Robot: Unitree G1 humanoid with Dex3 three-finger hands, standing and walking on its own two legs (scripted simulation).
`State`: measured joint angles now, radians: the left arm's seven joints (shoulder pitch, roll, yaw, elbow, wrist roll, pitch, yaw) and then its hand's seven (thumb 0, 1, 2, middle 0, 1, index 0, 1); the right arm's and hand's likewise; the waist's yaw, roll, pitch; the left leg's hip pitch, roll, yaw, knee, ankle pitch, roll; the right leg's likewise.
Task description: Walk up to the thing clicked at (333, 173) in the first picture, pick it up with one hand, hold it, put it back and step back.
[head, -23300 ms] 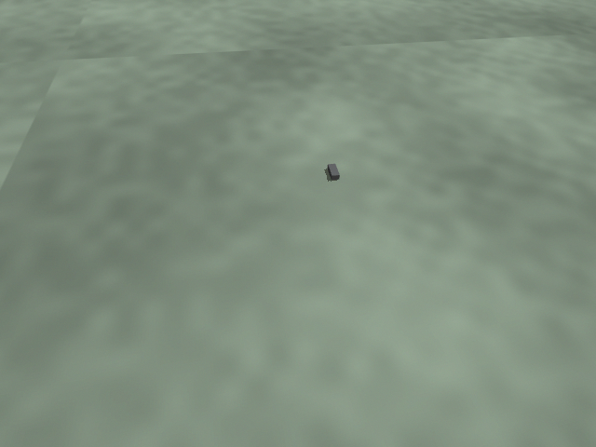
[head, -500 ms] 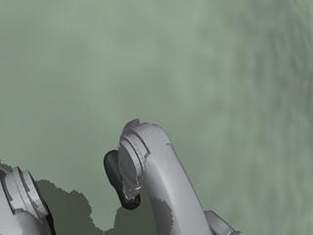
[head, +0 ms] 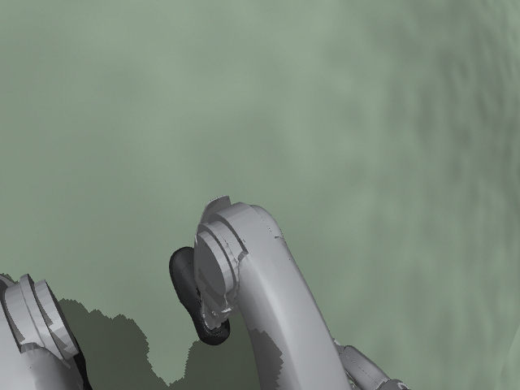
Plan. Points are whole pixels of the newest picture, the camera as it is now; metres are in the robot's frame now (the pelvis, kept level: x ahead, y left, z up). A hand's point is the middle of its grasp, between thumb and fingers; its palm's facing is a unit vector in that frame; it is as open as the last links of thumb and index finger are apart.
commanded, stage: close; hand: left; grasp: from above
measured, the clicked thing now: out of the picture +0.48 +0.35 -0.30
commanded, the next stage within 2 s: settle in 1.32 s
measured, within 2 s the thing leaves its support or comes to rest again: leaves its support in 1.74 s
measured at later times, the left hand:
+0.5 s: hand out of the picture +0.46 +0.33 -0.27, palm faces -0.43 -0.19 -0.88, open 10.0 cm
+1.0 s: hand out of the picture +0.46 +0.33 -0.27, palm faces -0.43 -0.18 -0.89, open 7.7 cm
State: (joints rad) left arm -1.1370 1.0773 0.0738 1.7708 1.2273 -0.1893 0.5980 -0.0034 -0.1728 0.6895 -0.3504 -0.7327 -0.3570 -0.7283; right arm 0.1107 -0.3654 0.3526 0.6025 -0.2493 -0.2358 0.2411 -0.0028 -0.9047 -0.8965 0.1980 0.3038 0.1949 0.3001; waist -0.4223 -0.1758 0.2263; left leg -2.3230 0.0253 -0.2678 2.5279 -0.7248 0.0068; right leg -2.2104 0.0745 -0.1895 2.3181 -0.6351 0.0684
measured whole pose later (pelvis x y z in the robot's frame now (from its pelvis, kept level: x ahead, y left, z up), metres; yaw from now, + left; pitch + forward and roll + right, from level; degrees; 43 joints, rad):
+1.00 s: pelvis +0.00 +0.00 +0.00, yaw +0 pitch +28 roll -16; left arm -1.16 1.10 0.06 1.75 1.23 -0.19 0.59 0.00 0.42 0.23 -0.74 -0.39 -0.81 -0.36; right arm 0.11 -0.36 0.38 0.58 -0.25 -0.21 0.22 0.00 -0.90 -0.89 0.20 0.30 0.20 0.30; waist -0.43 -0.18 0.23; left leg -2.32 0.03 -0.27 2.52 -0.72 0.01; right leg -2.21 0.08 -0.20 2.31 -0.63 0.07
